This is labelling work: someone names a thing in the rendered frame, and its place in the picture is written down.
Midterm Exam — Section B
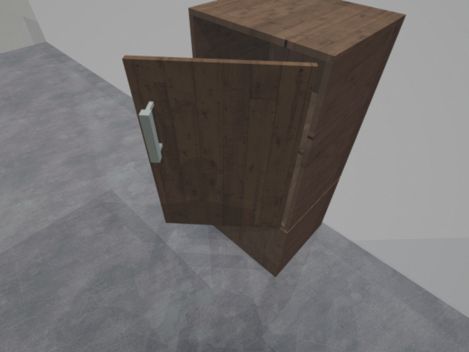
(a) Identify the cupboard door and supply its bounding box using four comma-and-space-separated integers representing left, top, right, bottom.
122, 55, 318, 229

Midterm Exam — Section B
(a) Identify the handle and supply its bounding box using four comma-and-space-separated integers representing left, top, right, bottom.
139, 101, 163, 163

